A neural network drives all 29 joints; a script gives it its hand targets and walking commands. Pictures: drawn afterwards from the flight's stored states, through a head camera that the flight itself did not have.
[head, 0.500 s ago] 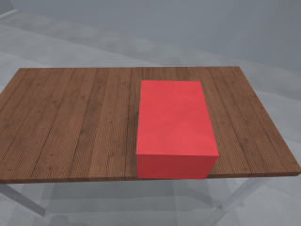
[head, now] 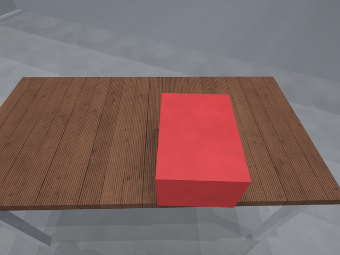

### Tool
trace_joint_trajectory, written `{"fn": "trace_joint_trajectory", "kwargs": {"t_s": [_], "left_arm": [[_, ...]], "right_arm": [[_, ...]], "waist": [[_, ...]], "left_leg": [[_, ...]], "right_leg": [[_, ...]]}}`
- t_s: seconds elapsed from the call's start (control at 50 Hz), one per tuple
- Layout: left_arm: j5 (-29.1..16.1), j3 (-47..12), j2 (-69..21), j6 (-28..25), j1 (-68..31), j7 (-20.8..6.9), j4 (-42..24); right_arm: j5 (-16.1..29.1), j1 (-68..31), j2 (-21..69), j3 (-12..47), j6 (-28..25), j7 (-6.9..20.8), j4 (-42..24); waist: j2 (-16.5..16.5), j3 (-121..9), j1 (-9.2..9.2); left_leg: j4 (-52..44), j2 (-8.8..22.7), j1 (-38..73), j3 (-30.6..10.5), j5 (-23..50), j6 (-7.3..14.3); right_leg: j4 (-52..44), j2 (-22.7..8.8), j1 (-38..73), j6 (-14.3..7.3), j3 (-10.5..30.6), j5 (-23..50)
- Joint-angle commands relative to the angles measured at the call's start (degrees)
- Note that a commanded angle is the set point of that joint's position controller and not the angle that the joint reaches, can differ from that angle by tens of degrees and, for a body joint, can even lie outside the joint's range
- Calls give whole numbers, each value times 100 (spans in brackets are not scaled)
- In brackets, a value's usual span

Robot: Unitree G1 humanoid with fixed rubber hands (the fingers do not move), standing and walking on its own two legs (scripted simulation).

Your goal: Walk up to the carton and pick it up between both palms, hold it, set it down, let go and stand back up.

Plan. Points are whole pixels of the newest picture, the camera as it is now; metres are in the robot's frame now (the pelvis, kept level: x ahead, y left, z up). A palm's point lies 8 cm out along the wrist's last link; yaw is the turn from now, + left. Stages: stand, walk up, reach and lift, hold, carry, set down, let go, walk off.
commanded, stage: stand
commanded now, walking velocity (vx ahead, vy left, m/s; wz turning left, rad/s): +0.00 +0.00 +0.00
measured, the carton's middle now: (195, 146) +0.43 -0.08 -0.05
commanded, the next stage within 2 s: none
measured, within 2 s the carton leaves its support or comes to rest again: neither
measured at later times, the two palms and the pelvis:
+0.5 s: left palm out of the picture +0.06 +0.28 -0.13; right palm out of the picture +0.04 -0.28 -0.12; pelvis +0.00 +0.00 +0.00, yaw +0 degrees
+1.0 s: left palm out of the picture +0.02 +0.28 -0.13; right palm out of the picture +0.02 -0.28 -0.12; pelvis -0.01 +0.00 +0.00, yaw +0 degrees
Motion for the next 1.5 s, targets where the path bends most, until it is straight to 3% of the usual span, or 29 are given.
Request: {"fn": "trace_joint_trajectory", "kwargs": {"t_s": [0.0,0.16,0.2,0.22,0.28,0.3,0.32,0.42,0.48,0.52,0.54,0.62,0.64,0.72,0.76,0.78,0.84,0.86,1.06,1.08,1.12,1.2,1.22,1.28,1.34,1.36,1.42,1.44,1.48], "left_arm": [[38,298,1141,-95,-116,52,-338],[36,319,1256,-69,145,62,-236],[-3,274,1131,-67,-99,47,-328],[10,218,991,-67,122,43,-173],[14,275,1134,-94,69,84,-302],[24,222,1018,-93,104,75,-252],[-47,242,1165,-115,104,84,-257],[58,301,1196,-104,93,108,-239],[2,214,963,-82,-58,87,-201],[24,208,947,-132,32,87,-255],[16,240,1133,-80,-8,85,-174],[48,273,1235,-119,-8,77,-208],[3,300,1326,-110,40,68,-177],[53,256,1140,-87,-98,56,-181],[-11,243,1099,-80,189,50,-88],[-8,255,1151,-99,214,71,-106],[24,269,1180,-80,116,36,-137],[27,214,909,-101,176,42,-168],[42,258,1070,-87,179,46,-178],[34,313,1294,-84,132,49,-202],[25,223,1071,-19,193,12,-167],[25,285,1282,-140,357,80,-111],[25,214,1029,-121,173,70,-72],[-8,278,1242,-130,17,69,-214],[69,234,1162,-99,161,53,-90],[27,180,959,-79,123,53,-101],[16,172,987,-85,196,65,-40],[-4,297,1309,-70,203,45,-83],[7,210,1128,-68,150,58,-34]], "right_arm": [[-21,-108,-1174,-247,-91,-66,-342],[-11,222,-1219,-273,-69,-94,-212],[-22,-56,-1231,-272,-108,-122,-280],[20,353,-1117,-236,-116,-125,-191],[-39,104,-1383,-338,-52,-94,-189],[6,263,-1182,-283,-60,-88,-199],[-11,110,-1278,-271,-87,-79,-176],[47,96,-1070,-232,-77,-74,-218],[24,141,-1367,-322,-105,-91,-166],[-26,167,-1128,-288,-53,-85,-117],[-18,320,-947,-177,-35,-84,-98],[-10,101,-1201,-270,-73,-118,-173],[-35,7,-1036,-241,-58,-72,-184],[-2,78,-1125,-288,-92,-78,-180],[39,175,-1317,-306,-118,-78,-124],[-10,154,-1178,-271,-100,-59,-110],[-14,371,-1065,-284,-86,-90,-86],[31,143,-1228,-239,-122,-82,-187],[6,125,-1197,-314,-84,-71,-223],[-47,38,-1180,-291,-61,-81,-301],[16,302,-1131,-289,-84,-86,-176],[27,197,-1196,-290,-84,-86,-204],[72,62,-1016,-233,-91,-64,-250],[-37,-49,-1302,-342,-98,-107,-294],[27,368,-859,-210,-66,-79,-164],[34,122,-1193,-290,-57,-82,-209],[47,342,-1109,-246,-68,-75,-177],[-3,186,-1155,-306,-101,-74,-271],[23,109,-1117,-266,-54,-88,-193]], "waist": [[-20,-215,-16],[210,-116,-137],[-125,-126,49],[-166,-211,-109],[19,57,2],[144,-146,-110],[29,-188,12],[-209,-198,-16],[280,-202,-24],[256,-185,-63],[-43,-184,-59],[45,-59,-76],[-224,46,-32],[351,327,-121],[122,281,-61],[340,229,-11],[-181,265,-31],[156,252,-6],[-161,48,6],[9,143,76],[342,122,-80],[-88,-71,5],[268,-248,-9],[7,-266,-14],[98,-44,-128],[325,224,-32],[320,78,-70],[-138,95,-4],[70,61,-24]], "left_leg": [[-379,979,-130,-549,1732,-178],[-514,1049,-8,-705,1554,-186],[-365,1064,-196,-747,1818,-114],[-427,1070,-2,-673,2063,-172],[-388,1032,-175,-700,1701,-110],[-363,922,-109,-515,1881,-160],[-446,941,-101,-612,1704,-173],[-394,1042,-94,-649,1930,-143],[-331,988,7,-588,2055,-192],[-367,935,-107,-521,1790,-168],[-526,943,4,-523,1426,-199],[-467,958,-113,-563,1529,-162],[-553,1042,-180,-672,1383,-142],[-658,1002,-348,-704,1287,-222],[-635,1051,-301,-801,1031,-205],[-616,996,-336,-701,1047,-134],[-658,1015,-327,-716,938,-153],[-543,1025,-450,-626,1023,-175],[-772,1027,-273,-852,519,-252],[-681,1000,-333,-764,912,-244],[-743,1067,-144,-837,749,-343],[-619,1099,-124,-866,1111,-188],[-522,965,-32,-655,1225,-171],[-469,1071,18,-713,1641,-246],[-489,983,-59,-675,1378,-254],[-551,996,-240,-663,1374,-334],[-473,1046,-191,-651,1417,-241],[-528,962,-248,-747,1174,-196],[-452,975,-180,-633,1335,-140]], "right_leg": [[-127,-496,-36,-285,159,1359],[-278,-460,-136,-274,100,739],[-198,-521,36,-304,160,1296],[-194,-503,-2,-287,84,1216],[-259,-506,-30,-351,203,1172],[-142,-523,61,-304,176,1562],[-214,-512,104,-296,165,1349],[-105,-505,68,-304,71,1413],[-147,-502,-35,-357,158,1214],[-192,-516,86,-357,142,1351],[-264,-492,92,-313,159,1164],[-338,-505,-6,-293,188,1298],[-229,-484,-15,-318,156,967],[-290,-502,-189,-353,268,654],[-351,-490,-150,-294,136,538],[-370,-530,-56,-334,217,598],[-359,-527,-154,-344,215,626],[-401,-552,-74,-337,258,726],[-222,-466,-198,-316,125,459],[-197,-488,-268,-324,136,577],[-165,-419,-417,-270,97,328],[-292,-527,-160,-352,205,608],[-329,-529,-86,-323,214,841],[-208,-507,-132,-333,148,954],[-209,-436,-183,-249,146,719],[-229,-472,-354,-361,187,586],[-258,-522,-256,-317,169,692],[-306,-521,-173,-313,134,759],[-286,-519,-200,-295,174,881]]}}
